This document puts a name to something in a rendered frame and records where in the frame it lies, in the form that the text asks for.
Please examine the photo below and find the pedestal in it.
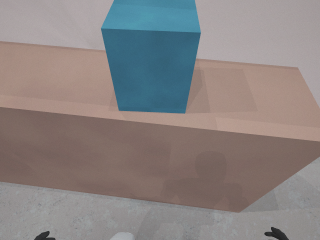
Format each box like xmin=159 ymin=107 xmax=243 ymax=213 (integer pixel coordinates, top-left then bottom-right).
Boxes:
xmin=0 ymin=41 xmax=320 ymax=213

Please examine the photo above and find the carton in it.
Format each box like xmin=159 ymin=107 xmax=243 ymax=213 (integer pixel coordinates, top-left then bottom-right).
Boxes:
xmin=101 ymin=0 xmax=201 ymax=114

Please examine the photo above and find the robot right hand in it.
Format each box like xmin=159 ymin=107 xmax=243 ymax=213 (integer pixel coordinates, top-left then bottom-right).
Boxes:
xmin=264 ymin=227 xmax=289 ymax=240

